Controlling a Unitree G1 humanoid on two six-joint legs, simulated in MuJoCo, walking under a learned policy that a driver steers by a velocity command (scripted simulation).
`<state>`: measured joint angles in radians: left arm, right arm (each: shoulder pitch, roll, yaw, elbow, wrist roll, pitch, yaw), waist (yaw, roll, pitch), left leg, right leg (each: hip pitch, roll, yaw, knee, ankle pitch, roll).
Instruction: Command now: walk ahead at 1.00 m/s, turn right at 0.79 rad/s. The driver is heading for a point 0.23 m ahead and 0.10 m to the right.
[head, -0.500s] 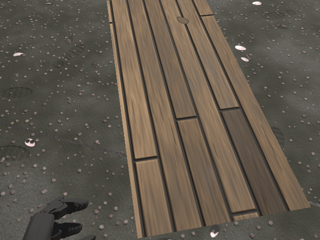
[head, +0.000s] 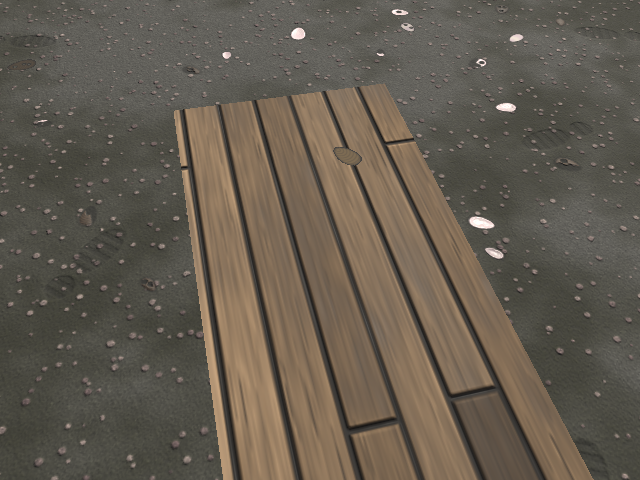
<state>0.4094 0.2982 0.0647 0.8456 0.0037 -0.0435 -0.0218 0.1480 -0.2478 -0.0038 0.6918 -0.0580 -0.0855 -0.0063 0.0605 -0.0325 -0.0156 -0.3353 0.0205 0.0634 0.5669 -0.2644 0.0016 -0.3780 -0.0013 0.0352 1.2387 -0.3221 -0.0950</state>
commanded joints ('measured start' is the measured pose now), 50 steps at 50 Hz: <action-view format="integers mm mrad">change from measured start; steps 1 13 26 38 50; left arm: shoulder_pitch -95 49 -209 -118 -118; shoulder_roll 18 162 26 10 -10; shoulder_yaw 1 15 -32 -32 -36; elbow -117 -75 -75 27 160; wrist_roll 24 75 21 15 6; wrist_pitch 22 -16 -10 52 40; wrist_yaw -22 -20 11 29 51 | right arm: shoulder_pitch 168 234 223 60 118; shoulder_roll -100 -140 -43 -68 -55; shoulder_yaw -45 -52 -11 -10 -24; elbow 23 92 108 122 235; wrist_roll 22 68 46 48 49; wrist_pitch -25 -14 100 74 70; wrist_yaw -3 -8 -16 -25 -29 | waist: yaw -79 78 -102 -20 -57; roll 137 -98 -54 154 35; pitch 46 -146 -127 54 34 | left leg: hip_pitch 284 -33 76 -42 134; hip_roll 287 -7 20 110 82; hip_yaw -305 134 -66 -237 -181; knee -356 567 251 -327 -264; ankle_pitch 15 -104 0 -128 98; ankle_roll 125 17 -11 44 66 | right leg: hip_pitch -399 550 85 225 181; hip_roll -112 -121 -151 -27 -54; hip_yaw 34 85 59 70 85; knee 42 -689 -908 -859 -916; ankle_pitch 34 1043 851 147 191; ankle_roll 13 -75 -122 55 59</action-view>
